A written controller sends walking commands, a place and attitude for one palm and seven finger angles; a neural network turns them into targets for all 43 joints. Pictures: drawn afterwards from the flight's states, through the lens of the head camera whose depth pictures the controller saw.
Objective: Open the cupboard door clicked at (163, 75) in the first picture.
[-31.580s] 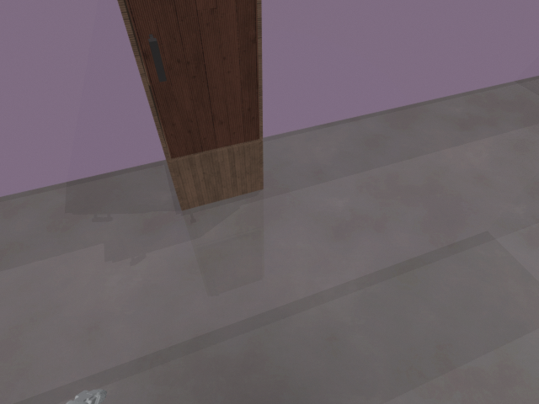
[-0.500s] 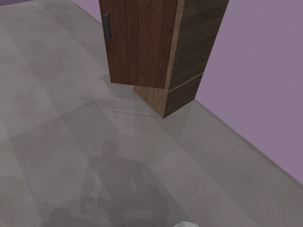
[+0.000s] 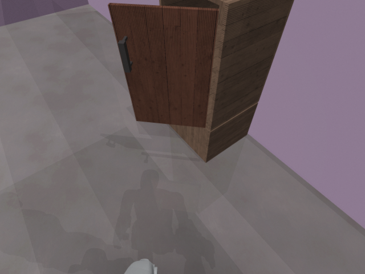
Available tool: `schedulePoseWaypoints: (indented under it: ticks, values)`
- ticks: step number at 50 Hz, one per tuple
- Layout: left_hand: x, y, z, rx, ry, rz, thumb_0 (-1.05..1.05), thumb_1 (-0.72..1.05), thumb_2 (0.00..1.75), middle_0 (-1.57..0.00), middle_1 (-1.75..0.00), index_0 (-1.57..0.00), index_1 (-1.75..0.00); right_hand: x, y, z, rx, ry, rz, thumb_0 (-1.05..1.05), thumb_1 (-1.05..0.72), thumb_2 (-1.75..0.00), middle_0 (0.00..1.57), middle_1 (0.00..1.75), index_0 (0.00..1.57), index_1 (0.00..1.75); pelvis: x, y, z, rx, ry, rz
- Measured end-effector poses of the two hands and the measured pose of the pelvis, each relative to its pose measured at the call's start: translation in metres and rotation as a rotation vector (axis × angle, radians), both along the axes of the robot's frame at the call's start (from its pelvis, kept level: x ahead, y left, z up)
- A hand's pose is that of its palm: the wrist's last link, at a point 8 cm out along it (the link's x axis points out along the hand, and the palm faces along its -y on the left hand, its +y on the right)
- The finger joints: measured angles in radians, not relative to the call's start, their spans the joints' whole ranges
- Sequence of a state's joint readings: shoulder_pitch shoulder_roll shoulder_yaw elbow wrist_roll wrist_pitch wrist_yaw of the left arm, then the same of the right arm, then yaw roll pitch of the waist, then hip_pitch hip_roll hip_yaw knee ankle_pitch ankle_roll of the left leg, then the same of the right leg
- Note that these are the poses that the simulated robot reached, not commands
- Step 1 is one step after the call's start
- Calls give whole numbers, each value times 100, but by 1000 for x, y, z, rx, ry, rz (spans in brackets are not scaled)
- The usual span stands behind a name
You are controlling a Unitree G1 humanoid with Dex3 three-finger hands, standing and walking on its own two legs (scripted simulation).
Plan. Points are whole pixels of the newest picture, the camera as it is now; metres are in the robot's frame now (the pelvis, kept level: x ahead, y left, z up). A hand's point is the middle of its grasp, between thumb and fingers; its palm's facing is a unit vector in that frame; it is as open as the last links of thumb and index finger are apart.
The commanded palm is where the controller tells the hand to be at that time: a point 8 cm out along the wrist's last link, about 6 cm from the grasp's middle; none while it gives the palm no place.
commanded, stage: take the last steps up to it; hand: left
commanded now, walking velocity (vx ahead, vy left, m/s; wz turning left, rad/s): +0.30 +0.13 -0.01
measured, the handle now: (126, 54) +0.87 +0.27 +0.00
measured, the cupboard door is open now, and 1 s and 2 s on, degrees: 45 45 45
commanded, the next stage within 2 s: come to a stop and stand still in 0.52 s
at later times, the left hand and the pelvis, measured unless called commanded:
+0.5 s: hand (94, 230) +0.25 +0.27 -0.17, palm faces +0.00 -0.98 -0.19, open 7.3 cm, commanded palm none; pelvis +0.19 +0.09 -0.01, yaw -3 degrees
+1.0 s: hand (100, 196) +0.36 +0.29 -0.19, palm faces -0.01 -0.97 -0.23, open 7.3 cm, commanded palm none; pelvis +0.29 +0.09 -0.02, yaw -3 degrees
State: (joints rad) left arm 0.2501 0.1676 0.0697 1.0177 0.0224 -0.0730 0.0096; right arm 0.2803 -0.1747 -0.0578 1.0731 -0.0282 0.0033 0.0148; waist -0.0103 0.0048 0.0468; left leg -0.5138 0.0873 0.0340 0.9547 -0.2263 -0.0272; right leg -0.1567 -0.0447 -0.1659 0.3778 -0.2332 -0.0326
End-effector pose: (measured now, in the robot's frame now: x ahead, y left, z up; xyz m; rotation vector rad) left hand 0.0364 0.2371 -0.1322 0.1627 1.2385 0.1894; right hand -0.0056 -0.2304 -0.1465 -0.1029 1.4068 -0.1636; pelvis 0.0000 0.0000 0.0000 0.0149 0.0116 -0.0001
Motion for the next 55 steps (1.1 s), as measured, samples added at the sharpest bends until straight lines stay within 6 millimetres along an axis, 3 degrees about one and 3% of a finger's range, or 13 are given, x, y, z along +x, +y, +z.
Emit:
schedulePoseWaypoints:
  ticks: [4,8,11,13,16,19,27,32,35,39,45,50,55]
  values:
    - [-18,12,-3,-21,120,39,-1,95,90,-21,-29,-20,-30,78,7,6,-12,-103,57,1,-92,-90,19,30,19,30,31,13,1,0,6,2]
    - [-30,25,-12,-54,235,91,0,93,90,-20,-29,-20,-30,156,29,10,-22,-193,124,1,-92,-90,19,30,19,30,66,35,-4,-5,4,2]
    - [-28,39,-26,-81,312,117,0,92,90,-21,-29,-20,-30,209,50,6,-45,-275,161,0,-92,-90,19,30,19,30,96,57,-18,-22,0,-6]
    - [-16,50,-33,-87,346,108,0,91,90,-21,-29,-20,-30,230,62,5,-61,-309,161,0,-92,-90,19,30,19,30,110,67,-23,-11,-7,-9]
    - [26,64,-33,-79,315,80,1,91,90,-20,-29,-20,-30,240,77,7,-59,-300,140,0,-91,-90,20,30,19,30,128,75,-19,-2,-8,-24]
    - [85,74,-27,-68,218,42,1,91,90,-20,-29,-20,-30,235,88,7,-48,-253,94,0,-92,-90,20,30,20,30,148,82,-11,2,-4,-33]
    - [245,78,-7,-21,-30,-79,1,93,90,-20,-29,-20,-30,209,80,-3,-36,-73,0,-1,-94,-90,20,30,20,30,204,83,-7,18,-11,-47]
    - [311,68,-6,8,-122,-122,0,92,90,-20,-29,-20,-30,200,78,-23,7,55,-44,0,-93,-90,20,30,19,30,242,73,-19,15,-22,-48]
    - [321,64,-4,7,-111,-118,0,92,90,-20,-29,-20,-30,215,79,-20,9,86,-54,0,-92,-90,20,30,19,30,259,73,-15,2,-25,-39]
    - [321,63,-6,-5,-30,-104,0,91,90,-20,-29,-20,-30,251,85,-10,0,51,-64,1,-92,-90,20,30,19,30,276,76,-7,5,-18,-43]
    - [320,86,-27,-11,49,-64,0,93,90,-21,-29,-20,-30,304,96,-14,-36,-36,-44,1,-92,-90,20,30,19,30,295,91,-18,-16,-27,-56]
    - [316,96,-26,7,88,-45,0,92,90,-20,-29,-20,-30,331,92,-8,-64,-93,-12,1,-93,-90,20,30,20,30,294,91,-16,-8,-14,-60]
    - [310,91,-16,31,75,-51,0,91,90,-20,-29,-20,-30,347,75,-9,-61,-142,0,1,-92,-90,20,30,20,30,288,81,-15,-11,-5,-63]
